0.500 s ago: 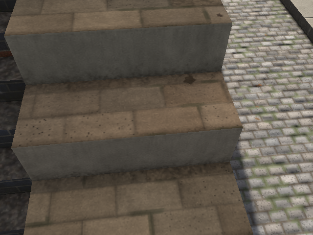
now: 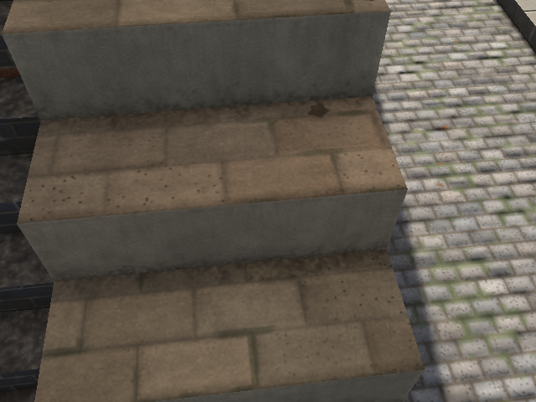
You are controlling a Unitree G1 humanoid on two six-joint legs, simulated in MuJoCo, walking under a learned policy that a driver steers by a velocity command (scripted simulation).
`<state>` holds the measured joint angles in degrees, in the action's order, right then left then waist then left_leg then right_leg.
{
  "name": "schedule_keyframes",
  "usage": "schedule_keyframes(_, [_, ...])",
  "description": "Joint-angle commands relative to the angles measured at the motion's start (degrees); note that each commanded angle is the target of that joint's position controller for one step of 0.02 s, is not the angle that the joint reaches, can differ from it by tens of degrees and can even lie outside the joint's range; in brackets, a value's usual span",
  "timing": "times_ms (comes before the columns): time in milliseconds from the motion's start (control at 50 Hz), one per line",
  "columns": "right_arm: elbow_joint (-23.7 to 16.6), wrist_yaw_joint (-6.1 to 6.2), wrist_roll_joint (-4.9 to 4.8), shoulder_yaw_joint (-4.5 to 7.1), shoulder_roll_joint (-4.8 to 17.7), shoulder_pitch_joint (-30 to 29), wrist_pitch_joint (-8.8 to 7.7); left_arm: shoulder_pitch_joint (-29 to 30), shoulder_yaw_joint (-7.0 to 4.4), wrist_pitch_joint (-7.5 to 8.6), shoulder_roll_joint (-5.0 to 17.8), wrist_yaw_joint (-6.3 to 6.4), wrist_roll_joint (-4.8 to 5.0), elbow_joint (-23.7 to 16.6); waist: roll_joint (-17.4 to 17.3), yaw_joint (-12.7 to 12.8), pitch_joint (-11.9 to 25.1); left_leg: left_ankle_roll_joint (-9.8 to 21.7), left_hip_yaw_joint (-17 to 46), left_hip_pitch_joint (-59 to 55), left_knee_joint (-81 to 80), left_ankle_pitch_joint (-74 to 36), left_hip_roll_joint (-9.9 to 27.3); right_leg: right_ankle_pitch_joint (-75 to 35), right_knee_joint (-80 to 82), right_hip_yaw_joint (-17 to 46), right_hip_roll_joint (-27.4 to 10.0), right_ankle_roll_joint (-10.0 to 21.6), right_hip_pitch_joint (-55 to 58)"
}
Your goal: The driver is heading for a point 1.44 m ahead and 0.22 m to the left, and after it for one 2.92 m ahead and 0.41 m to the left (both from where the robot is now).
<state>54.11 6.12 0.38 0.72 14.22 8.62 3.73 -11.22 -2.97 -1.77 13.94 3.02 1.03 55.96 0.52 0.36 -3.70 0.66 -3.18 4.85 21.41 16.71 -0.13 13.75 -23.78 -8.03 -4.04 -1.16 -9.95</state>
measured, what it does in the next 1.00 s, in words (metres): stands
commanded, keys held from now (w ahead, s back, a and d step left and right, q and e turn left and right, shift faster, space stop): w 0.30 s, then no key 0.54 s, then w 0.16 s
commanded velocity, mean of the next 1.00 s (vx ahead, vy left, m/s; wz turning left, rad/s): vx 0.14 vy -0.02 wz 0.00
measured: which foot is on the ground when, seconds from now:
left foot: down 0.00-1.00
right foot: down 0.00-1.00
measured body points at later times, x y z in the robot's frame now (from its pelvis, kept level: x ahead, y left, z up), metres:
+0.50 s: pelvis -0.05 -0.02 +0.00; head -0.05 +0.00 +0.45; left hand +0.08 +0.20 -0.13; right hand -0.01 -0.26 -0.14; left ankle -0.07 +0.09 -0.74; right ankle -0.01 -0.12 -0.74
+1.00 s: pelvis +0.00 +0.01 +0.01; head +0.01 +0.03 +0.46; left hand -0.01 +0.23 -0.16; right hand +0.01 -0.24 -0.14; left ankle -0.07 +0.09 -0.74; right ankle -0.01 -0.13 -0.74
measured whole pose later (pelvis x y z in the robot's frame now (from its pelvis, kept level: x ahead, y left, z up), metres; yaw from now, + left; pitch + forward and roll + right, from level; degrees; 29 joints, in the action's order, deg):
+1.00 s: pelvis +0.00 +0.01 +0.01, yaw +0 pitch +0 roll +0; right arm 64.1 4.3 0.0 -0.1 10.4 14.6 0.7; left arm -19.0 1.2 1.1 9.3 4.6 0.9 58.2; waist 2.1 1.0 -1.4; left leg 2.5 -3.6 -1.7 10.0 11.6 -1.6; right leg 8.3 -14.3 -8.5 -3.9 -1.7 -5.2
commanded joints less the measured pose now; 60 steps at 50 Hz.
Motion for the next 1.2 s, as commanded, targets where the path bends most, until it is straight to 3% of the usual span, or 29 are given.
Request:
schedule_keyframes(20, [-2.21, -0.01, -0.27, 1.93, 6.99, 0.54, 0.34, -2.19, -0.29, 0.12, 3.84, -0.06, -0.47, -3.66, 0.02, 0.08, 4.11, 3.66, 4.88, -2.8, -0.61, -27.79, 8.38, -15.57, 2.12, 1.11, -3.13, 0.75, -1.81])
schedule_keyframes(60, [-2.03, 0.14, -0.36, 1.86, 7.14, 0.64, -0.5, -2.78, -0.24, -0.07, 4.76, -0.06, -0.53, -4.97, -1.87, 0.35, 4.78, 4.5, 5.21, -2.91, -0.23, -27.89, 9.03, -13.08, 1.6, 1.66, -3.17, 0.91, -2.05])
schedule_keyframes(100, [-1.43, -0.01, -0.43, 2.51, 8.11, 0.66, -0.58, -4.15, 0.23, 0.2, 4.96, -0.28, -1.38, -6.27, -0.19, 0.28, 4.3, 4.49, 5.19, -1.97, -0.72, -20.08, 8.16, -13.32, 2.98, 2.73, -3.22, 1.6, -2.22])
schedule_keyframes(140, [-1.03, -0.35, -0.25, 2.69, 7.72, 0.83, -0.34, -4.26, 0.89, 0.51, 4.23, -0.37, -1.41, -7.39, 1.41, -0.15, 3.09, 4.24, 4.94, 0.09, -1.82, -13.1, 7.64, -14.09, 4.17, 3.83, -3.58, 2.17, -1.95])
schedule_keyframes(220, [-0.51, -0.74, 0.16, 2.83, 6.55, -0.12, 0.11, -3.5, 1.64, 1.56, 5.11, -0.95, -1.36, -9.46, 2.28, -0.6, 2.76, 4.01, 3.7, 3.75, -1.93, -5.05, 6.2, -10.52, 8.0, 7.38, -5.34, 3.52, 0.5])
schedule_keyframes(300, [0.69, -1.2, 0.52, 2.38, 5.25, 1.19, -0.27, -4.05, 2.37, 1.38, 4.6, -0.1, -1.0, -10.47, 1.95, -1.21, 2.03, 3.71, 3.76, 5.33, -2.35, -2.0, 5.67, -0.9, 11.17, 8.75, -5.94, 3.37, -0.43])
schedule_keyframes(320, [-0.62, -3.47, -2.39, 1.01, 1.75, -3.51, -0.94, -1.12, 3.71, 2.8, 1.24, -0.09, 1.31, -11.92, 4.13, -0.67, 3.65, 4.17, -2.36, 7.61, 4.96, 2.94, -0.3, 19.01, 16.62, 11.63, -6.12, 4.05, -1.25])
schedule_keyframes(340, [-0.88, -4.42, -1.14, 0.69, 0.56, -1.86, -1.95, 3.52, 3.77, 3.48, 3.1, 0.03, 1.15, -13.4, 7.41, -3.11, 4.88, 4.3, -2.43, 5.67, 11.84, 2.32, 0.77, 22.22, 20.07, 14.5, -9.39, 4.47, -4.42])
schedule_keyframes(360, [0.83, -4.85, -0.17, 0.64, 0.84, 2.14, -2.63, 5.03, 3.74, 3.58, 3.72, 0.19, 0.68, -13.42, 7.82, -4.7, 6.56, 4.65, -1.85, 2.17, 14.73, 2.34, 1.93, 22.27, 20.01, 13.08, -9.88, 4.58, -7.09])
schedule_keyframes(400, [3.61, -4.9, 1.15, -0.6, -0.53, 7.21, -3.56, 3.5, 4.54, 3.96, 1.61, 0.61, -0.3, -11.44, 3.58, -5.99, 2.2, 5.47, 1.81, 1.03, 2.95, 0.65, 4.44, 17.68, 16.28, 7.62, -6.97, 3.87, -8.3])
schedule_keyframes(420, [4.23, -4.75, 1.39, -0.9, 0.68, 6.54, -3.74, 0.44, 3.93, 3.83, 2.95, 0.4, -0.02, -9.66, 1.45, -4.06, -0.76, 5.7, 3.28, 3.08, -3.48, 0.12, 4.72, 13.99, 14.54, 7.07, -5.71, 3.83, -6.48])
schedule_keyframes(440, [4.57, -4.27, 0.57, -0.76, 2.74, 5.52, -4.09, -2.64, 3.69, 3.62, 2.9, 0.59, -0.06, -9.29, -2.86, -1.13, -1.16, 5.56, 6.83, 5.53, -7.57, 4.36, 6.43, 10.47, 14.18, 6.13, -4.53, 2.9, -3.39])
schedule_keyframes(460, [5.47, -3.81, -0.23, -0.62, 4.42, 3.57, -4.37, -4.36, 3.94, 3.89, 1.79, 0.59, -0.73, -8.83, -7.76, 1.34, -2.2, 4.9, 10.04, 9.25, -11.65, 8.85, 8.06, 5.18, 12.37, 3.68, -3.48, 2.61, 0.57])
schedule_keyframes(480, [5.8, -3.41, -0.67, -0.8, 4.05, 1.45, -4.57, -4.7, 4.09, 4.21, 1.0, 0.29, -1.59, -8.46, -6.82, 2.6, -2.3, 3.73, 10.78, 9.45, -13.88, 8.41, 8.59, 1.72, 11.73, 3.2, -3.37, 2.94, 2.83])
schedule_keyframes(500, [6.46, -2.96, -0.57, -0.65, 3.84, 1.24, -4.64, -4.4, 4.24, 4.7, 0.28, 0.06, -2.03, -7.95, -4.63, 2.27, -1.29, 2.96, 10.0, 7.6, -14.21, 4.74, 8.63, 0.34, 11.88, 3.66, -3.65, 3.02, 3.61])
schedule_keyframes(560, [7.99, -2.15, -0.31, -0.07, 3.97, 3.64, -4.3, -3.75, 4.05, 5.23, 0.68, -0.05, -1.66, -6.84, -0.17, 0.86, -0.44, 3.22, 8.12, 2.54, -12.57, -3.14, 8.26, -0.5, 12.82, 5.39, -4.9, 2.57, 2.0])
schedule_keyframes(660, [9.36, -1.6, 0.13, 0.11, 2.04, 6.89, -2.73, -4.58, 4.44, 5.46, -1.25, 0.23, -0.54, -4.19, 1.7, -0.21, -0.67, 2.32, 7.35, -0.74, -12.03, -8.77, 8.03, -5.05, 13.19, 5.41, -5.63, 2.76, 0.79])
schedule_keyframes(720, [9.73, -1.31, 0.49, 0.51, 2.42, 8.14, -2.33, -6.52, 4.26, 5.18, -0.76, 0.65, -0.52, -2.73, 0.93, -0.24, 0.1, 2.25, 7.1, -2.86, -11.89, -13.05, 7.78, -10.2, 12.75, 5.82, -5.97, 2.88, 1.49])
schedule_keyframes(780, [9.6, -1.22, 0.23, 0.73, 2.7, 8.61, -2.17, -7.82, 4.05, 4.98, -0.13, 1.0, -0.27, -1.88, 0.35, -0.16, 1.79, 1.99, 6.64, -5.19, -11.47, -17.92, 7.69, -14.76, 12.05, 5.58, -6.09, 2.83, 2.31])
schedule_keyframes(820, [9.1, -1.33, 0.71, 0.64, 2.52, 8.68, -2.17, -8.48, 3.8, 4.42, 0.26, 1.25, -0.25, -1.13, 0.62, -0.31, 2.19, 1.69, 6.39, -6.5, -11.5, -20.8, 7.69, -16.51, 11.61, 5.12, -5.92, 2.58, 2.12])
schedule_keyframes(880, [9.7, -1.24, 0.07, 0.34, 1.76, 9.68, -2.43, -10.21, 3.72, 3.26, -0.77, 1.71, -0.3, -0.02, -0.55, 0.01, 2.63, 1.39, 5.95, -7.61, -11.8, -19.9, 7.11, -13.43, 11.68, 4.54, -5.41, 2.38, 2.46])
schedule_keyframes(900, [9.26, -1.49, 0.13, 0.28, 1.77, 8.78, -2.62, -9.86, 3.91, 3.37, -1.56, 1.66, -0.46, -0.02, -0.39, 0.06, 1.7, 1.61, 5.98, -7.31, -12.14, -17.92, 6.87, -11.9, 12.14, 4.39, -5.26, 2.3, 1.63])
schedule_keyframes(960, [9.04, -1.54, -0.08, 0.07, 1.97, 8.49, -3.23, -9.22, 3.66, 3.59, -1.13, 1.81, -0.31, 0.17, -0.68, 0.07, 0.71, 1.97, 6.23, -7.34, -12.33, -16.9, 6.65, -10.81, 11.94, 3.92, -4.94, 2.69, 0.91])
schedule_keyframes(1000, [9.08, -2.17, -1.11, -0.51, 0.67, 9.35, -4.1, -9.46, 3.36, 2.93, -1.31, 1.7, 0.27, 0.7, -0.55, -0.35, 1.13, 1.61, 5.66, -8.26, -12.35, -19.5, 6.6, -12.18, 10.81, 3.94, -4.58, 3.13, 2.15])
schedule_keyframes(1060, [8.84, -2.43, -1.16, -1.1, 0.85, 9.49, -4.29, -9.56, 3.06, 2.41, -1.47, 1.74, 0.02, 0.54, -1.9, -0.21, 0.17, 0.94, 5.37, -9.54, -11.6, -26.56, 6.34, -14.3, 9.96, 3.22, -4.43, 3.31, 1.79])
schedule_keyframes(1100, [7.95, -2.22, -1.26, -1.36, 1.21, 8.9, -4.68, -8.73, 2.95, 2.19, -1.82, 1.57, 0.28, 0.01, -1.68, -0.16, 0.58, 0.44, 5.34, -10.5, -11.14, -30.39, 6.46, -15.21, 9.01, 2.73, -4.12, 3.05, 1.72])
schedule_keyframes(1120, [7.97, -2.2, -1.2, -1.44, 1.43, 9.07, -4.83, -8.97, 2.73, 1.96, -1.53, 1.75, 0.28, -0.04, -3.27, -0.05, 1.71, 0.76, 4.85, -10.38, -11.1, -31.37, 5.85, -14.83, 9.03, 2.73, -4.06, 3.03, 3.14])
schedule_keyframes(1200, [6.73, -1.97, -1.25, -1.64, 1.49, 8.74, -5.43, -7.6, 2.5, 1.98, -1.48, 1.8, 0.32, -0.68, -1.31, -0.1, 1.57, 0.8, 5.12, -11.36, -11.03, -36.53, 6.11, -18.29, 8.09, 2.31, -4.05, 2.59, 3.65])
